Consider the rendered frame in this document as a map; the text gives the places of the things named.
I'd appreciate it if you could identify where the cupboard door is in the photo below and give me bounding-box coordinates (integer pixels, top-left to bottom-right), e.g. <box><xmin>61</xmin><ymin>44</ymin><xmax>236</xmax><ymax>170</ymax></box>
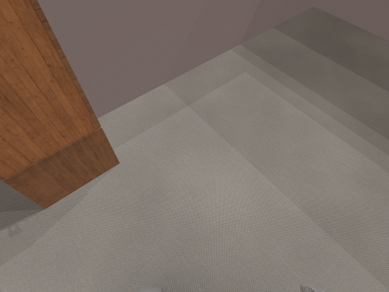
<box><xmin>0</xmin><ymin>0</ymin><xmax>97</xmax><ymax>178</ymax></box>

